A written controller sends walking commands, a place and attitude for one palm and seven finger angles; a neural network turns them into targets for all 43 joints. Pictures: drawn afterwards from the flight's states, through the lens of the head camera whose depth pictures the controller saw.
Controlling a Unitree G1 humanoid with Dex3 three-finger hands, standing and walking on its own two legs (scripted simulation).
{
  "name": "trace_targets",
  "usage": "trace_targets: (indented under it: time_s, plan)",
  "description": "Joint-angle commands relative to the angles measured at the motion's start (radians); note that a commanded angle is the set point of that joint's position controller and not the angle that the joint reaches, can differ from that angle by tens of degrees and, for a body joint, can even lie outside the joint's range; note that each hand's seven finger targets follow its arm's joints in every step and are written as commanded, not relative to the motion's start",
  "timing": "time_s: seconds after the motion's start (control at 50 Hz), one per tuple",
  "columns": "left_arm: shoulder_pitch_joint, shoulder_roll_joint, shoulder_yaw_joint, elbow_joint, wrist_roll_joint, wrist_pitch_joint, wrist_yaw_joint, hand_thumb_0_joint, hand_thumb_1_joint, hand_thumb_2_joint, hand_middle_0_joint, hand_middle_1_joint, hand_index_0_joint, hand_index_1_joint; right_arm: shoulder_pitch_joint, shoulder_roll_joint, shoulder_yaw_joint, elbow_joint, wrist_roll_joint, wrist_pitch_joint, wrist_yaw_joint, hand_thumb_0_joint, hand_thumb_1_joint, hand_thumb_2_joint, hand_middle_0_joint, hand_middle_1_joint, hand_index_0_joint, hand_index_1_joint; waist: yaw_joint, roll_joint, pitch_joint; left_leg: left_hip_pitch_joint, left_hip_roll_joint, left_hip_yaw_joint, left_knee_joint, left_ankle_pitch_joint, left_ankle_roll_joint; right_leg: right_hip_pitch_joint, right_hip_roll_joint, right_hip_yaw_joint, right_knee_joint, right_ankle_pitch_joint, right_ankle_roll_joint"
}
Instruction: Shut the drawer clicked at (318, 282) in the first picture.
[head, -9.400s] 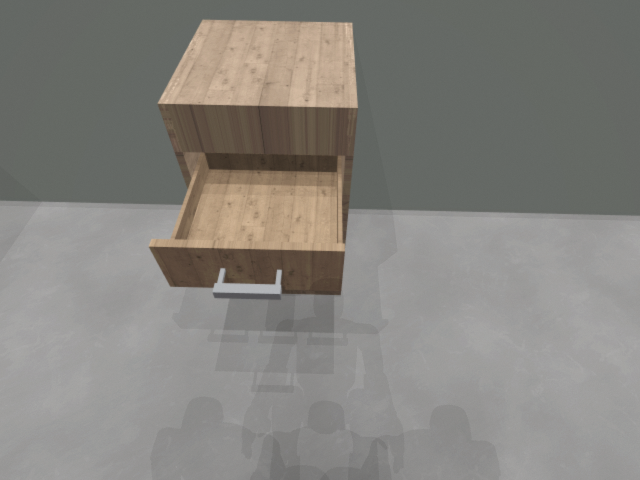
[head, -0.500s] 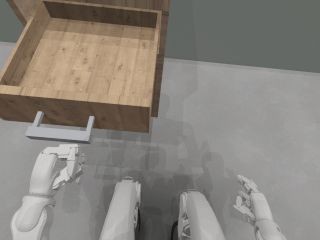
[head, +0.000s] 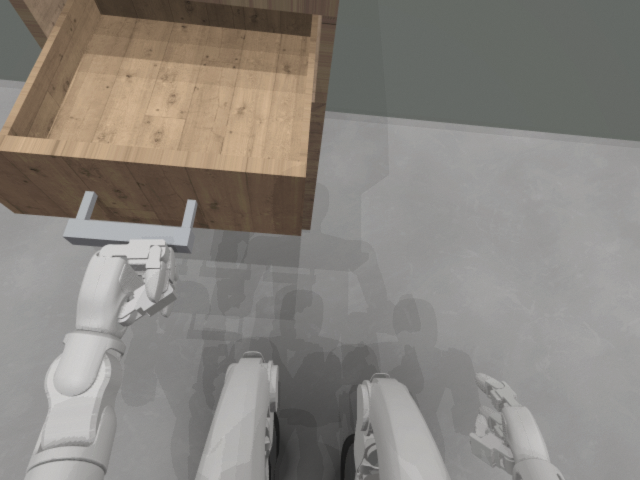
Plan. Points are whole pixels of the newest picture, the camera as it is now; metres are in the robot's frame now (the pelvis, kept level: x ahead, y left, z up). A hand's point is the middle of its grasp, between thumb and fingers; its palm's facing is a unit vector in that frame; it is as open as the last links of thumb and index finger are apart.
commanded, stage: push the drawer shut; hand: left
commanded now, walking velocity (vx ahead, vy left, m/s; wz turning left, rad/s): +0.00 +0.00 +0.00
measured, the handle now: (136, 220) +0.40 +0.25 +0.01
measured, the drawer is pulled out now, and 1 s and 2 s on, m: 0.26 0.14 0.01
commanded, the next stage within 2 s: none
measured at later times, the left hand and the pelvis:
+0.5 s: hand (185, 235) +0.39 +0.19 +0.01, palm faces -0.02 -1.00 -0.06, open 3.2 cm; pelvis +0.00 +0.00 +0.01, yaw +0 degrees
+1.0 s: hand (191, 194) +0.44 +0.20 +0.01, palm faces -0.02 -1.00 -0.06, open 3.2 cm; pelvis +0.00 +0.00 +0.00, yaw -1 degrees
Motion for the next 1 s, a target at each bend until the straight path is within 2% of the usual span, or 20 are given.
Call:
trace_targets:
  time_s: [0.0, 0.02, 0.08, 0.16, 0.18, 0.2, 0.24, 0.32, 0.36, 0.38, 0.4, 0.44, 0.58, 0.72, 0.76, 0.78, 0.82, 0.9, 0.94, 0.98]
  plan:
    - [-0.221, 0.123, 0.053, -0.18, -0.008, -0.051, 0.032, 0.0, 0.9, 0.9, -1.4, -1.6, -1.4, -1.6, 0.035, -0.177, -0.068, -0.121, 0.004, -0.025, -0.017, 0.0, -0.9, -0.9, 0.2, 0.3, 0.2, 0.3, -0.027, 0.098, -0.441, 0.573, -0.002, -0.092, -0.254, 0.129, -0.02, 0.044, 0.012, 0.037, -0.235, 0.174, -0.021]
    - [-0.248, 0.112, 0.036, -0.184, -0.007, -0.048, 0.035, 0.0, 0.9, 0.9, -1.4, -1.6, -1.4, -1.6, 0.035, -0.176, -0.066, -0.121, 0.003, -0.022, -0.014, 0.0, -0.9, -0.9, 0.2, 0.3, 0.2, 0.3, -0.032, 0.101, -0.442, 0.577, -0.003, -0.098, -0.26, 0.12, -0.022, 0.042, 0.011, 0.038, -0.237, 0.171, -0.02]
    - [-0.263, 0.127, 0.053, -0.143, 0.003, -0.044, 0.051, 0.0, 0.9, 0.9, -1.4, -1.6, -1.4, -1.6, 0.049, -0.176, -0.066, -0.119, 0.002, -0.013, -0.014, 0.0, -0.9, -0.9, 0.2, 0.3, 0.2, 0.3, -0.032, 0.091, -0.434, 0.585, 0.001, -0.105, -0.269, 0.113, -0.024, 0.035, 0.014, 0.034, -0.236, 0.172, -0.021]
    - [-0.366, 0.134, 0.053, -0.088, 0.018, -0.053, 0.066, 0.0, 0.9, 0.9, -1.4, -1.6, -1.4, -1.6, 0.053, -0.175, -0.063, -0.109, -0.001, 0.0, -0.012, 0.0, -0.9, -0.9, 0.2, 0.3, 0.2, 0.3, -0.048, 0.067, -0.414, 0.55, -0.004, -0.094, -0.262, 0.086, -0.02, 0.049, 0.014, 0.044, -0.252, 0.156, -0.018]
    - [-0.376, 0.137, 0.053, -0.077, 0.023, -0.058, 0.065, 0.0, 0.9, 0.9, -1.4, -1.6, -1.4, -1.6, 0.059, -0.175, -0.062, -0.108, -0.001, -0.001, -0.012, 0.0, -0.9, -0.9, 0.2, 0.3, 0.2, 0.3, -0.049, 0.088, -0.412, 0.558, -0.003, -0.097, -0.26, 0.097, -0.021, 0.032, 0.015, 0.041, -0.244, 0.163, -0.021]
    - [-0.39, 0.153, 0.069, -0.062, 0.026, -0.061, 0.065, 0.0, 0.9, 0.9, -1.4, -1.6, -1.4, -1.6, 0.061, -0.177, -0.061, -0.104, -0.003, 0.003, -0.012, 0.0, -0.9, -0.9, 0.2, 0.3, 0.2, 0.3, -0.043, 0.093, -0.424, 0.566, -0.004, -0.095, -0.26, 0.114, -0.024, 0.039, 0.014, 0.04, -0.243, 0.172, -0.022]
    - [-0.427, 0.143, 0.059, -0.038, 0.03, -0.066, 0.066, 0.0, 0.9, 0.9, -1.4, -1.6, -1.4, -1.6, 0.064, -0.177, -0.063, -0.101, -0.004, 0.008, -0.01, 0.0, -0.9, -0.9, 0.2, 0.3, 0.2, 0.3, -0.052, 0.088, -0.432, 0.567, -0.004, -0.091, -0.251, 0.127, -0.023, 0.04, 0.013, 0.044, -0.245, 0.179, -0.02]
    - [-0.464, 0.163, 0.078, -0.004, 0.033, -0.075, 0.06, 0.0, 0.9, 0.9, -1.4, -1.6, -1.4, -1.6, 0.079, -0.18, -0.064, -0.094, -0.007, 0.017, -0.009, 0.0, -0.9, -0.9, 0.2, 0.3, 0.2, 0.3, -0.047, 0.105, -0.456, 0.599, -0.002, -0.092, -0.25, 0.176, -0.028, 0.044, 0.013, 0.043, -0.241, 0.208, -0.023]
    - [-0.485, 0.137, 0.053, -0.004, 0.031, -0.073, 0.055, 0.0, 0.9, 0.9, -1.4, -1.6, -1.4, -1.6, 0.082, -0.177, -0.065, -0.095, -0.006, 0.023, -0.006, 0.0, -0.9, -0.9, 0.2, 0.3, 0.2, 0.3, -0.055, 0.104, -0.471, 0.608, -0.003, -0.086, -0.246, 0.197, -0.025, 0.059, 0.013, 0.045, -0.25, 0.221, -0.021]
    - [-0.481, 0.151, 0.069, 0.019, 0.03, -0.069, 0.052, 0.0, 0.9, 0.9, -1.4, -1.6, -1.4, -1.6, 0.09, -0.178, -0.065, -0.094, -0.005, 0.024, -0.006, 0.0, -0.9, -0.9, 0.2, 0.3, 0.2, 0.3, -0.055, 0.096, -0.473, 0.605, -0.002, -0.087, -0.243, 0.209, -0.023, 0.061, 0.015, 0.044, -0.246, 0.228, -0.021]
    - [-0.505, 0.176, 0.085, 0.011, 0.032, -0.072, 0.051, 0.0, 0.9, 0.9, -1.4, -1.6, -1.4, -1.6, 0.091, -0.182, -0.065, -0.091, -0.007, 0.027, -0.006, 0.0, -0.9, -0.9, 0.2, 0.3, 0.2, 0.3, -0.049, 0.115, -0.491, 0.617, -0.002, -0.086, -0.242, 0.228, -0.027, 0.062, 0.014, 0.045, -0.242, 0.238, -0.022]
    - [-0.507, 0.165, 0.081, 0.02, 0.025, -0.068, 0.046, 0.0, 0.9, 0.9, -1.4, -1.6, -1.4, -1.6, 0.093, -0.176, -0.065, -0.088, -0.005, 0.033, -0.004, 0.0, -0.9, -0.9, 0.2, 0.3, 0.2, 0.3, -0.053, 0.091, -0.502, 0.605, -0.003, -0.077, -0.235, 0.243, -0.023, 0.097, 0.014, 0.052, -0.253, 0.252, -0.018]
    - [-0.621, 0.235, 0.148, 0.148, 0.024, -0.078, 0.035, 0.0, 0.9, 0.9, -1.4, -1.6, -1.4, -1.6, 0.114, -0.174, -0.057, -0.067, -0.007, 0.045, -0.012, 0.0, -0.9, -0.9, 0.2, 0.3, 0.2, 0.3, -0.07, 0.049, -0.453, 0.5, -0.006, -0.052, -0.201, 0.22, -0.01, 0.126, 0.022, 0.068, -0.258, 0.246, -0.013]
    - [-0.7, 0.249, 0.15, 0.174, 0.026, -0.09, 0.014, 0.0, 0.9, 0.9, -1.4, -1.6, -1.4, -1.6, 0.129, -0.18, -0.061, -0.058, -0.012, 0.056, -0.007, 0.0, -0.9, -0.9, 0.2, 0.3, 0.2, 0.3, -0.069, 0.117, -0.517, 0.568, -0.002, -0.055, -0.204, 0.271, -0.017, 0.114, 0.02, 0.065, -0.253, 0.275, -0.016]
    - [-0.732, 0.248, 0.145, 0.193, 0.029, -0.086, 0.017, 0.0, 0.9, 0.9, -1.4, -1.6, -1.4, -1.6, 0.135, -0.181, -0.06, -0.053, -0.013, 0.059, -0.007, 0.0, -0.9, -0.9, 0.2, 0.3, 0.2, 0.3, -0.077, 0.112, -0.508, 0.565, -0.001, -0.058, -0.204, 0.265, -0.016, 0.105, 0.019, 0.063, -0.254, 0.271, -0.015]
    - [-0.754, 0.23, 0.128, 0.209, 0.029, -0.085, 0.016, 0.0, 0.9, 0.9, -1.4, -1.6, -1.4, -1.6, 0.141, -0.179, -0.059, -0.05, -0.012, 0.058, -0.005, 0.0, -0.9, -0.9, 0.2, 0.3, 0.2, 0.3, -0.09, 0.105, -0.502, 0.566, -0.001, -0.064, -0.204, 0.263, -0.014, 0.092, 0.021, 0.059, -0.25, 0.268, -0.014]
    - [-0.783, 0.277, 0.165, 0.231, 0.035, -0.085, 0.022, 0.0, 0.9, 0.9, -1.4, -1.6, -1.4, -1.6, 0.149, -0.186, -0.06, -0.042, -0.016, 0.064, -0.006, 0.0, -0.9, -0.9, 0.2, 0.3, 0.2, 0.3, -0.089, 0.094, -0.507, 0.551, 0.001, -0.061, -0.197, 0.26, -0.013, 0.101, 0.02, 0.061, -0.25, 0.271, -0.012]
    - [-0.833, 0.27, 0.153, 0.242, 0.045, -0.093, 0.023, 0.0, 0.9, 0.9, -1.4, -1.6, -1.4, -1.6, 0.161, -0.184, -0.059, -0.038, -0.02, 0.07, -0.001, 0.0, -0.9, -0.9, 0.2, 0.3, 0.2, 0.3, -0.09, 0.134, -0.537, 0.587, 0.001, -0.066, -0.2, 0.289, -0.017, 0.089, 0.019, 0.057, -0.244, 0.283, -0.015]
    - [-0.843, 0.285, 0.167, 0.287, 0.048, -0.09, 0.024, 0.0, 0.9, 0.9, -1.4, -1.6, -1.4, -1.6, 0.162, -0.185, -0.056, -0.032, -0.02, 0.076, -0.001, 0.0, -0.9, -0.9, 0.2, 0.3, 0.2, 0.3, -0.095, 0.105, -0.51, 0.554, 0.001, -0.062, -0.198, 0.258, -0.014, 0.095, 0.022, 0.061, -0.252, 0.264, -0.013]
    - [-0.89, 0.299, 0.169, 0.313, 0.058, -0.097, 0.028, 0.0, 0.9, 0.9, -1.4, -1.6, -1.4, -1.6, 0.171, -0.187, -0.054, -0.03, -0.024, 0.077, -0.002, 0.0, -0.9, -0.9, 0.2, 0.3, 0.2, 0.3, -0.103, 0.106, -0.5, 0.545, 0.001, -0.07, -0.195, 0.245, -0.012, 0.075, 0.025, 0.058, -0.242, 0.251, -0.015]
